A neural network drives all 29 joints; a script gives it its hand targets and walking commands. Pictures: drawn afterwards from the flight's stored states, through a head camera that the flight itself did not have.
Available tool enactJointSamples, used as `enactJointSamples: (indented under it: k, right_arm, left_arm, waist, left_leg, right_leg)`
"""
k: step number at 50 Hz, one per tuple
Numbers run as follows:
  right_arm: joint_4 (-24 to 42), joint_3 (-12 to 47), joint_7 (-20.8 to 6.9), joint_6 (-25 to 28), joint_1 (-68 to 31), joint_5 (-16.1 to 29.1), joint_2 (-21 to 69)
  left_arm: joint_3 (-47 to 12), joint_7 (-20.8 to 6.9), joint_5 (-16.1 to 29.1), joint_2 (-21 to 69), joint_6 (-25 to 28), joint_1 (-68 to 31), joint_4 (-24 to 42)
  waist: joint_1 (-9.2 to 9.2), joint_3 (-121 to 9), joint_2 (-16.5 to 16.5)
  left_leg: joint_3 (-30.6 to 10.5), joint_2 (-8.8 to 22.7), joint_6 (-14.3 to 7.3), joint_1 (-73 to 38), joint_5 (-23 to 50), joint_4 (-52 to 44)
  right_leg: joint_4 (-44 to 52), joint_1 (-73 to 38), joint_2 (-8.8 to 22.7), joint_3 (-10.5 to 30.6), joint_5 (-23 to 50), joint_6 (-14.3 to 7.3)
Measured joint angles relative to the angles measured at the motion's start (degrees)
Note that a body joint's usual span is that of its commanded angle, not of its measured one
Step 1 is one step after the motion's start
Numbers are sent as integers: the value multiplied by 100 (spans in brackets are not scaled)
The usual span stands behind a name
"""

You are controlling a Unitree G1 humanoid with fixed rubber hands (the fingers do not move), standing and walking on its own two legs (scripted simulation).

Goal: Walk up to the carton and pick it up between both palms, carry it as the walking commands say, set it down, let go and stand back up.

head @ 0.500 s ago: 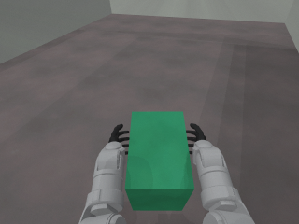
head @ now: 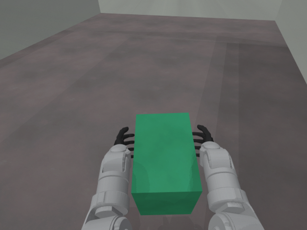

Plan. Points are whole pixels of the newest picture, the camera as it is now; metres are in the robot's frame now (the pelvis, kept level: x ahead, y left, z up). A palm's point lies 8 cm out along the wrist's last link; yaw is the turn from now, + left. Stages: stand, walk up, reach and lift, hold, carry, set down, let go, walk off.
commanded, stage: reach and lift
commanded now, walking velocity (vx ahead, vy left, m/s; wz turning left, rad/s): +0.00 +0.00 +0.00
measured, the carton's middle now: (164, 165) +0.32 -0.01 -0.02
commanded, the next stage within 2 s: hold in 0.74 s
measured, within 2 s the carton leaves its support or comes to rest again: neither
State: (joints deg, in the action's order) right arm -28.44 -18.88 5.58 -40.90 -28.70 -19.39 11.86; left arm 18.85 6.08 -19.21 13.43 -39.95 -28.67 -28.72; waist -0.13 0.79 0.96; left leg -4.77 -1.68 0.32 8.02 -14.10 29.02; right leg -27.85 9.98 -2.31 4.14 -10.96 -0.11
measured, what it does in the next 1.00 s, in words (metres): stands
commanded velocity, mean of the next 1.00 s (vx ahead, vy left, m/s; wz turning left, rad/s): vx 0.00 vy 0.00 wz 0.00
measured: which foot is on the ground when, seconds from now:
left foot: down 0.00-1.00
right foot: down 0.00-1.00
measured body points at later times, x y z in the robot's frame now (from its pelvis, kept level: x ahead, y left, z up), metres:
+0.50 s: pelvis +0.01 +0.00 +0.00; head -0.05 -0.01 +0.45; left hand +0.33 +0.13 +0.06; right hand +0.32 -0.12 +0.05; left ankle +0.03 +0.12 -0.74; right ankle +0.05 -0.12 -0.74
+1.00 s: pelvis -0.01 +0.00 +0.00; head -0.07 -0.01 +0.44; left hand +0.31 +0.13 +0.05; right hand +0.31 -0.12 +0.05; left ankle +0.03 +0.12 -0.74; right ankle +0.05 -0.12 -0.74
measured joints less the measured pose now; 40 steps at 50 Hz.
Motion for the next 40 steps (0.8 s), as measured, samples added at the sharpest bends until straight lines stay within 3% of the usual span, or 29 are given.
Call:
enactJointSamples:
  k: [22,40]
  right_arm:
    - [464,553,-42,-236,561,193,-59]
    - [450,627,-58,-339,613,223,-79]
  left_arm:
    - [-512,-56,174,-169,-239,448,349]
    - [-536,-182,173,-211,-325,549,386]
  waist:
    - [0,-89,4]
    - [-19,-39,-12]
  left_leg:
    - [-44,-16,-15,-270,41,-240]
    - [-74,-11,13,-298,73,-148]
  right_leg:
    - [227,-279,34,-31,13,5]
    - [108,-300,19,-61,29,-21]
